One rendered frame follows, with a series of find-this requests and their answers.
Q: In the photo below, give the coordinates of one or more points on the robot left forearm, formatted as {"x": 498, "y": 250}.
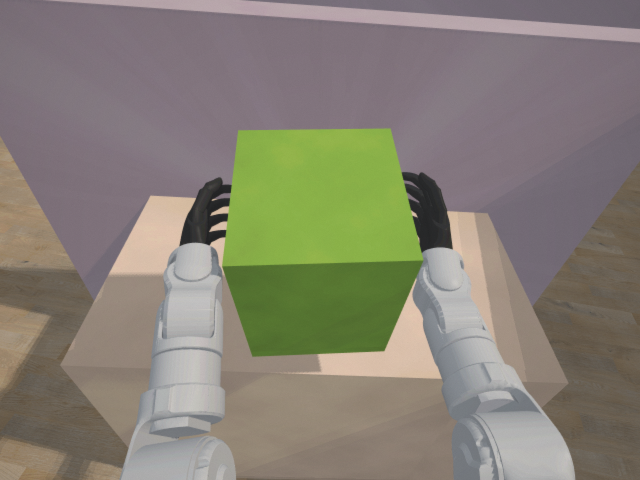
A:
{"x": 184, "y": 396}

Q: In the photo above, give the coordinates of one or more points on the robot right forearm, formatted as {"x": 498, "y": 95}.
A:
{"x": 475, "y": 377}

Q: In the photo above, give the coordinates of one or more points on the right robot upper arm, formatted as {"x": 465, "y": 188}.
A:
{"x": 515, "y": 445}

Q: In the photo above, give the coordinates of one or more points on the right robot hand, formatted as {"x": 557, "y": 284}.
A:
{"x": 432, "y": 225}

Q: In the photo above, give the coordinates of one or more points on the carton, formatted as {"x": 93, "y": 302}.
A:
{"x": 321, "y": 249}

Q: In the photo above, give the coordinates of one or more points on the left robot hand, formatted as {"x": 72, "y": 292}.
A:
{"x": 199, "y": 222}

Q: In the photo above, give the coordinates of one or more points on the left robot upper arm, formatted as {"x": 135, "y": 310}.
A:
{"x": 199, "y": 458}

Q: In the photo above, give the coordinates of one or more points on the pedestal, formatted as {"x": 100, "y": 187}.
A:
{"x": 338, "y": 416}

